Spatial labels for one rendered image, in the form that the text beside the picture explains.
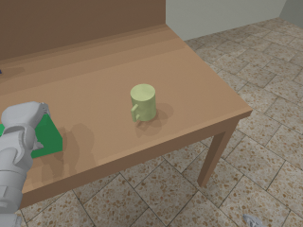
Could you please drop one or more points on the robot left forearm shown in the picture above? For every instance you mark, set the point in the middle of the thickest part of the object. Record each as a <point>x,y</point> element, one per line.
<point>16,145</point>

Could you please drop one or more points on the sponge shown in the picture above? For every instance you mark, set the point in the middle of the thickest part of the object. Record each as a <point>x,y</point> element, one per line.
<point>47,134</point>

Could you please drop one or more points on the table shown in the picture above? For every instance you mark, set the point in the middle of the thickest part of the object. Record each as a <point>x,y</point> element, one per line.
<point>82,58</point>

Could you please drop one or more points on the left robot upper arm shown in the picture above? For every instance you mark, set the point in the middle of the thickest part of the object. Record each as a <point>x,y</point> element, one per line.
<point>10,220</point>

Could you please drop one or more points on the left robot hand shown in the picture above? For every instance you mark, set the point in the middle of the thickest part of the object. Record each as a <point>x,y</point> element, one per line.
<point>30,113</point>

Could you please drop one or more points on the right robot hand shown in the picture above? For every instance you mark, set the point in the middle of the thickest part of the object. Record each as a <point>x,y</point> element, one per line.
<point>252,221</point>

